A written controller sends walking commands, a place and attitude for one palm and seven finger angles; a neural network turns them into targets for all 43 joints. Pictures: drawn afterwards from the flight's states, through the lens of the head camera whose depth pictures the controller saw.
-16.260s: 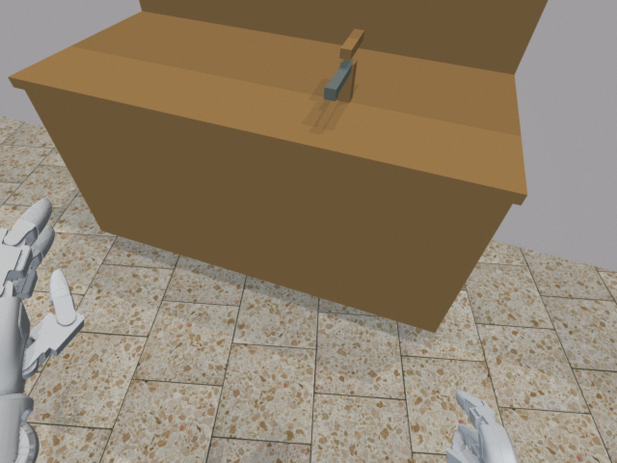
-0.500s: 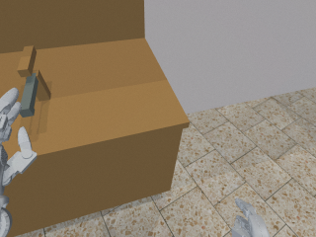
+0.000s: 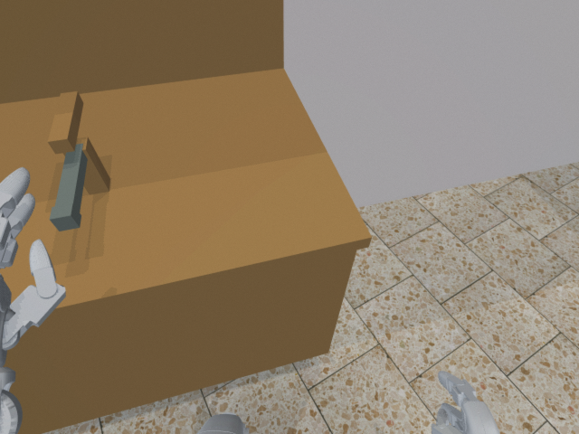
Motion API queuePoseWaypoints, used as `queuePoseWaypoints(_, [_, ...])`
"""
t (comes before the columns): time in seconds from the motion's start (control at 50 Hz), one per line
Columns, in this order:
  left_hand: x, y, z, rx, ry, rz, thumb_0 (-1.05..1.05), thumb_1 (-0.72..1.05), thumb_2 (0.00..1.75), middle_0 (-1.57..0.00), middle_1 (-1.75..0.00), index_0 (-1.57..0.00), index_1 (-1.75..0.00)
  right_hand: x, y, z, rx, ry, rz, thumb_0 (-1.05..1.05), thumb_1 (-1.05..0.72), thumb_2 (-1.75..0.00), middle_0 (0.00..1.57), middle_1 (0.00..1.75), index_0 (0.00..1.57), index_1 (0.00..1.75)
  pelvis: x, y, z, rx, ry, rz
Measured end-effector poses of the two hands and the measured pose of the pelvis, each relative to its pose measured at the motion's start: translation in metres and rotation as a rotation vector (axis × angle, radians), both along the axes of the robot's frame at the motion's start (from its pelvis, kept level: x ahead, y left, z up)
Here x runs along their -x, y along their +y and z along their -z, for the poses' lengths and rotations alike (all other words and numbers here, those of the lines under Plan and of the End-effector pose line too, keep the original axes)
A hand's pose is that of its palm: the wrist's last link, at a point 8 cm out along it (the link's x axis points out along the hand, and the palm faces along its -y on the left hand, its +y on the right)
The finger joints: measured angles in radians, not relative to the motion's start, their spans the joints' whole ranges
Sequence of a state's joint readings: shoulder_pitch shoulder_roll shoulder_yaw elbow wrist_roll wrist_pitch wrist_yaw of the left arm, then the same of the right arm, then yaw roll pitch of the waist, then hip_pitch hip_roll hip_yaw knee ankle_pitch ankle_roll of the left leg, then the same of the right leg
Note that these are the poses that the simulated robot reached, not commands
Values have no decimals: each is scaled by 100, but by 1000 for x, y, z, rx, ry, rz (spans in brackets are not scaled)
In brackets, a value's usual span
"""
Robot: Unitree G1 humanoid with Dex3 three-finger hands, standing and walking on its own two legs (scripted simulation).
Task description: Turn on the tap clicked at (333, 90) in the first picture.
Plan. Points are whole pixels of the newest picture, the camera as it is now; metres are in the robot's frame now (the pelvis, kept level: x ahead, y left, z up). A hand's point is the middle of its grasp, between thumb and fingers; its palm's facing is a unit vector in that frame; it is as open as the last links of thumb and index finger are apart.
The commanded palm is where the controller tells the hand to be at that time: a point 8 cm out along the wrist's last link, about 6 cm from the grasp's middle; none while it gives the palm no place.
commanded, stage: come to a stop and stand still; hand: left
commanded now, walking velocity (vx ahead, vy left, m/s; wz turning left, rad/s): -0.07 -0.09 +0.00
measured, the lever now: (66, 217) +0.37 +0.36 +0.08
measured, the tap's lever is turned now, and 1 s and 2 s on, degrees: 0 0 0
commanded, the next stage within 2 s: look again from close up in 1.16 s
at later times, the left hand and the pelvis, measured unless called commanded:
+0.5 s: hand (36, 256) +0.24 +0.28 +0.18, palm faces +0.38 -0.83 -0.41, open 7.5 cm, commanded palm +0.18 +0.31 +0.19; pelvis +0.02 +0.03 +0.01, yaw -1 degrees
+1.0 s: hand out of the picture +0.22 +0.33 +0.18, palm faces +0.44 -0.84 -0.30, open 7.5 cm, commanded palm +0.16 +0.35 +0.19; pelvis +0.00 +0.07 +0.01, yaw -1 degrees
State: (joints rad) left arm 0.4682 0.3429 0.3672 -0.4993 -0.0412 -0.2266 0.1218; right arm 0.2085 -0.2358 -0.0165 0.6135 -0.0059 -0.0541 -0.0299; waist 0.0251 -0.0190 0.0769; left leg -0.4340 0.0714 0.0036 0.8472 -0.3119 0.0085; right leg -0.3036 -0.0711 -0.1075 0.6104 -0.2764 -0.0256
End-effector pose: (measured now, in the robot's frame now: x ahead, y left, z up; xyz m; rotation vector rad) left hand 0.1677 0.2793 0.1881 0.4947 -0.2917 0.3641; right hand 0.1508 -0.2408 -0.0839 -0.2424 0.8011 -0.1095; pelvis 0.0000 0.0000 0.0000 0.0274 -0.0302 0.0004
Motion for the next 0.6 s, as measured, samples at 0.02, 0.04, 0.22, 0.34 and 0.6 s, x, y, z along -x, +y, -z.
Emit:
queuePoseWaypoints(0.02, [-2, 3, -1, 3, -7, 5, 2, 88, 90, -21, -30, -21, -30, -4, 2, -3, 12, -15, 1, 1, -90, -90, 20, 30, 20, 30, -2, 5, 0, -3, -3, 0])
queuePoseWaypoints(0.04, [-4, 6, -3, 3, -18, 12, 2, 88, 90, -21, -30, -21, -30, -8, 5, -4, 22, -34, 4, 1, -90, -90, 20, 30, 20, 30, -4, 10, 1, -1, -6, 0])
queuePoseWaypoints(0.22, [-27, 44, -4, 4, -38, -7, 2, 89, 90, -21, -30, -21, -30, -33, 61, -10, -65, -130, 17, 1, -91, -90, 20, 30, 19, 30, -14, 33, 3, 27, -16, 7])
queuePoseWaypoints(0.34, [-28, 35, 2, 66, 7, 8, 2, 89, 90, -21, -30, -20, -30, -37, 83, -14, -113, -119, -38, 1, -90, -90, 20, 30, 20, 30, -18, 32, -3, 46, 4, 15])
queuePoseWaypoints(0.6, [-51, 79, -18, -42, -52, -33, 2, 88, 90, -21, -30, -21, -30, -27, 50, -23, 8, -104, -28, 1, -90, -90, 20, 30, 20, 30, -10, 42, -7, 45, 3, 33])
